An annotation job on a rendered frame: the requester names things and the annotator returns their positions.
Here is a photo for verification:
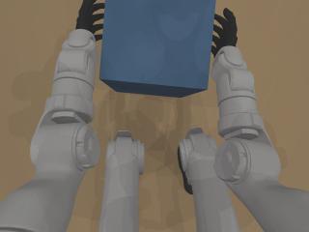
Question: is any right robot hand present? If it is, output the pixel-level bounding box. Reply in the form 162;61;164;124
211;8;238;58

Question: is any robot left thigh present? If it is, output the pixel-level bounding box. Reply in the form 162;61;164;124
98;136;145;232

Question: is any right robot forearm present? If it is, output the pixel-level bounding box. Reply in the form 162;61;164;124
210;45;275;150

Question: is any robot right upper arm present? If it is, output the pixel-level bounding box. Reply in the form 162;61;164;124
213;137;309;232

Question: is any robot thigh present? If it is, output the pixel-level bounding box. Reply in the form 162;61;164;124
179;132;240;232
98;136;145;232

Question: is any carton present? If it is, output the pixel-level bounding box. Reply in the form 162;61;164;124
99;0;216;98

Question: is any left robot forearm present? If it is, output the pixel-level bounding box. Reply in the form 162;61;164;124
30;29;98;165

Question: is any robot right thigh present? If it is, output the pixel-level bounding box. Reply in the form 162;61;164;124
179;132;240;232

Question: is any robot left upper arm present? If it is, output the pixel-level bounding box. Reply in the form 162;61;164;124
0;122;100;232

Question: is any left robot hand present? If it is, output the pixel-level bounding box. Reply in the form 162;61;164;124
75;0;105;41

